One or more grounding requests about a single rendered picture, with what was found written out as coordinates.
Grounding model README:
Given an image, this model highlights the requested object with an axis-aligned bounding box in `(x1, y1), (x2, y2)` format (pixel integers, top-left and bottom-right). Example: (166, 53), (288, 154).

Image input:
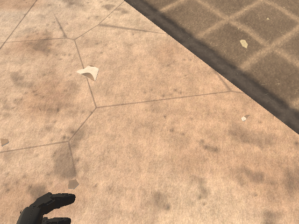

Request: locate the left robot hand
(16, 192), (76, 224)

